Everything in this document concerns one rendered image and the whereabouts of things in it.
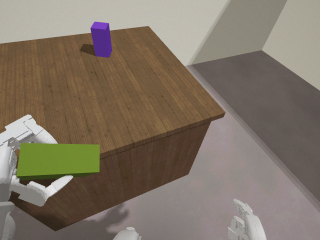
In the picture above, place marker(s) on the robot left thigh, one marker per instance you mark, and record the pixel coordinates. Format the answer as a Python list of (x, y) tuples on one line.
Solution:
[(128, 235)]

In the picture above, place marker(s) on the robot left shin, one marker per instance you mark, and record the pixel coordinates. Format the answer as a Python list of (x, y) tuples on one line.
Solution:
[(130, 228)]

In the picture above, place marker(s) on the sponge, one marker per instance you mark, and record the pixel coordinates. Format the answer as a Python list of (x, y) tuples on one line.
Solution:
[(53, 160)]

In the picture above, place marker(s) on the left robot forearm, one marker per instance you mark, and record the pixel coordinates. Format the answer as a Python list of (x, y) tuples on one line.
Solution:
[(7, 223)]

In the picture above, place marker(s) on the robot right hand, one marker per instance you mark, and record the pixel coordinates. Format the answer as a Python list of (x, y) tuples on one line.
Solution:
[(249, 229)]

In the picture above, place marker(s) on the robot left hand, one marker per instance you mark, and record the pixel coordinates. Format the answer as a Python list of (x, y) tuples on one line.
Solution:
[(24, 130)]

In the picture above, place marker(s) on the table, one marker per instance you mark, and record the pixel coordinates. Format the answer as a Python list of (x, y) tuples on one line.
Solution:
[(143, 107)]

